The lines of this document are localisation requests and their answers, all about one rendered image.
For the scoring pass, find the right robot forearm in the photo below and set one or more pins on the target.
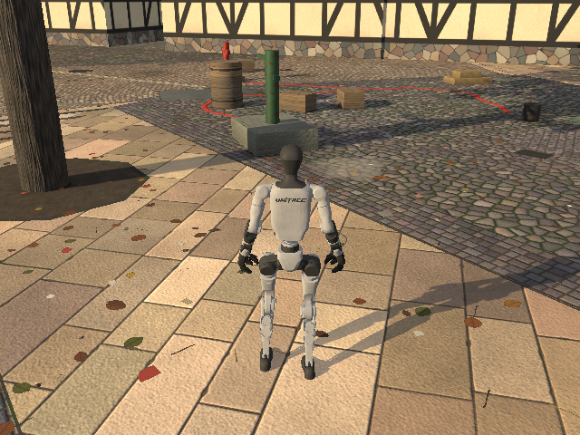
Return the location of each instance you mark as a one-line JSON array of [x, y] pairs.
[[334, 241]]

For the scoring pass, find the left robot hand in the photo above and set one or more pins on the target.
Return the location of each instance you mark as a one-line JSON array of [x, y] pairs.
[[246, 259]]

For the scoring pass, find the robot left upper arm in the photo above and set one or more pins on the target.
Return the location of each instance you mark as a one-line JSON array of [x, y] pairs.
[[262, 192]]

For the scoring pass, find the robot right thigh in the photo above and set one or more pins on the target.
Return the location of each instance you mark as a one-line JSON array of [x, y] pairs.
[[310, 275]]

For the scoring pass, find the right robot hand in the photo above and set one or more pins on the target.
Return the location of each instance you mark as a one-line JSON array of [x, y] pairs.
[[340, 259]]

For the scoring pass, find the left robot forearm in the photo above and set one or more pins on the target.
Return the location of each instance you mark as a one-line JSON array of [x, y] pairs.
[[248, 241]]

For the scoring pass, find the robot right upper arm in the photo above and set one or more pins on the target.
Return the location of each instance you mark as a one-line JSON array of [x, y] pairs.
[[323, 205]]

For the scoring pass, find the right robot shin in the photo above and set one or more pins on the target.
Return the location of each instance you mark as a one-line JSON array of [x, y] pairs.
[[309, 334]]

